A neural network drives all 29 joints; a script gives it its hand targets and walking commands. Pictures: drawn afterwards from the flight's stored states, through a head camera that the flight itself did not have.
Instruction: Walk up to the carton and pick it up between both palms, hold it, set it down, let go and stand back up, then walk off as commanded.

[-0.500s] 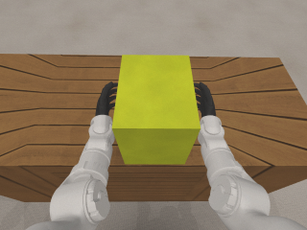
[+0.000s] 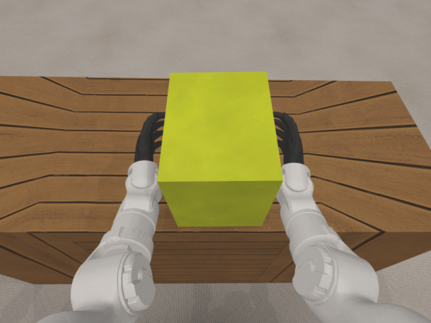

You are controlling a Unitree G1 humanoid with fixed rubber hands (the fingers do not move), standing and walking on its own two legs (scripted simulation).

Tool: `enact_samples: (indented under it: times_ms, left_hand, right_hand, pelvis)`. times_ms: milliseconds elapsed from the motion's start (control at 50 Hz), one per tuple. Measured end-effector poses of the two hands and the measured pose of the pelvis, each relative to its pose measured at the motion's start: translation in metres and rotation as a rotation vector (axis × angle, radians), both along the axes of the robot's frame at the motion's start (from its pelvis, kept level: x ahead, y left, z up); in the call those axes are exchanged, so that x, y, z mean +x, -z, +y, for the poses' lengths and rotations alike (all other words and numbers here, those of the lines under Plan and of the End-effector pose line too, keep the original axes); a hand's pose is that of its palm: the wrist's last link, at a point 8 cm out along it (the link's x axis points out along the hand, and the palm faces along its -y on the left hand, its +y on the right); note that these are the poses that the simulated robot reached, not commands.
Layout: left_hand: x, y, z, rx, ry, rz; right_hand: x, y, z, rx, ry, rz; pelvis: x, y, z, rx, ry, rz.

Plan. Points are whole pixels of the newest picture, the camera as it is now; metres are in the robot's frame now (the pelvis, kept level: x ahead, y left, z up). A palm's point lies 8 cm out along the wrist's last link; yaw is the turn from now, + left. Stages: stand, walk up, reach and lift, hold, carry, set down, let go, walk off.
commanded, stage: reach and lift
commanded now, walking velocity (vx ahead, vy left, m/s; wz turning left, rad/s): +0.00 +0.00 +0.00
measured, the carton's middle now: (219, 154) +0.43 +0.01 +0.02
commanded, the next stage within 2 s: none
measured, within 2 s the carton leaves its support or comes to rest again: neither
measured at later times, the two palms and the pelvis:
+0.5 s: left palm (137, 149) +0.38 +0.15 +0.11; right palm (301, 151) +0.38 -0.13 +0.11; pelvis -0.01 +0.00 +0.00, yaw +0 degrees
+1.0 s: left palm (118, 150) +0.35 +0.16 +0.15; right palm (305, 157) +0.34 -0.12 +0.14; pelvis -0.03 +0.00 +0.00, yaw +0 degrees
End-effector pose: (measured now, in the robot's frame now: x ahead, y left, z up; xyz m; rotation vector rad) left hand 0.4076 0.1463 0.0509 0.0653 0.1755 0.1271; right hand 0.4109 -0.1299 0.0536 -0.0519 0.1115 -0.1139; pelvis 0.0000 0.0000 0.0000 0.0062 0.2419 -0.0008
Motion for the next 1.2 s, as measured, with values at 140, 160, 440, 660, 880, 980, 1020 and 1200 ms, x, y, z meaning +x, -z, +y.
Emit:
enact_samples:
  times_ms: [140,160,440,660,880,980,1020,1200]
  left_hand:
    - [-0.003,-0.005,0.000,-0.001,-0.003,0.005]
    - [-0.003,-0.006,0.000,-0.001,-0.004,0.004]
    - [-0.021,-0.042,0.000,-0.003,-0.002,-0.019]
    - [-0.050,-0.075,0.000,-0.022,0.005,-0.008]
    - [-0.064,-0.086,0.008,-0.071,0.009,0.026]
    - [-0.062,-0.099,0.013,-0.075,0.011,0.018]
    - [-0.062,-0.098,0.014,-0.079,0.009,0.038]
    - [-0.060,-0.124,0.027,-0.087,-0.003,-0.013]
  right_hand:
    - [-0.003,-0.005,0.000,-0.004,0.000,0.006]
    - [-0.003,-0.006,0.000,-0.006,-0.001,0.005]
    - [-0.022,-0.041,0.000,-0.011,0.000,-0.016]
    - [-0.052,-0.074,0.000,-0.027,0.003,-0.006]
    - [-0.069,-0.086,0.008,-0.015,0.017,0.022]
    - [-0.068,-0.091,0.012,0.003,0.020,0.016]
    - [-0.068,-0.090,0.014,0.020,0.021,0.034]
    - [-0.063,-0.111,0.026,0.037,0.010,-0.018]
  pelvis:
    - [-0.001,0.000,0.000,0.000,0.000,-0.007]
    - [-0.002,0.000,0.000,0.000,0.000,-0.008]
    - [-0.010,-0.002,0.000,0.000,0.001,-0.110]
    - [-0.024,-0.004,-0.002,0.003,0.002,-0.267]
    - [-0.035,-0.004,-0.002,0.004,0.003,-0.329]
    - [-0.035,-0.004,0.000,0.003,0.002,-0.344]
    - [-0.034,-0.004,0.001,0.003,0.002,-0.353]
    - [-0.030,-0.005,0.003,0.000,0.001,-0.376]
